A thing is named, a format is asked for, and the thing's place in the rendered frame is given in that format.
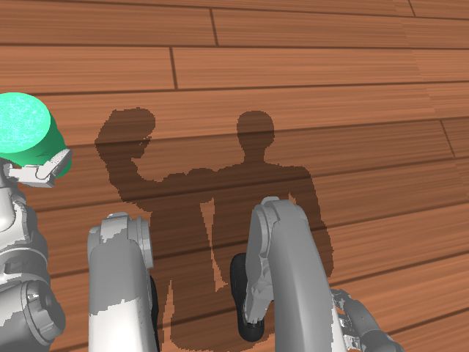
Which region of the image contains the left robot arm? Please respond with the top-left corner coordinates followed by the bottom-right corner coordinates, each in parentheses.
top-left (0, 186), bottom-right (66, 352)

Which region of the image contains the right robot arm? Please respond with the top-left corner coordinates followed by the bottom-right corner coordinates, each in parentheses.
top-left (360, 330), bottom-right (405, 352)

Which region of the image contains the right robot hand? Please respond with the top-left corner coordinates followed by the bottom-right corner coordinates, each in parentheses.
top-left (330, 289), bottom-right (381, 351)

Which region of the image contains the right robot foot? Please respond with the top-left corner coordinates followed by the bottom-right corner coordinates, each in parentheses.
top-left (230, 253), bottom-right (265, 342)

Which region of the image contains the cup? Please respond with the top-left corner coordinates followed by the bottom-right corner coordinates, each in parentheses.
top-left (0, 92), bottom-right (72, 178)

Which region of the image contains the left robot hand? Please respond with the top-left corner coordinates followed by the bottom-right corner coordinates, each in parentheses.
top-left (0, 149), bottom-right (73, 189)

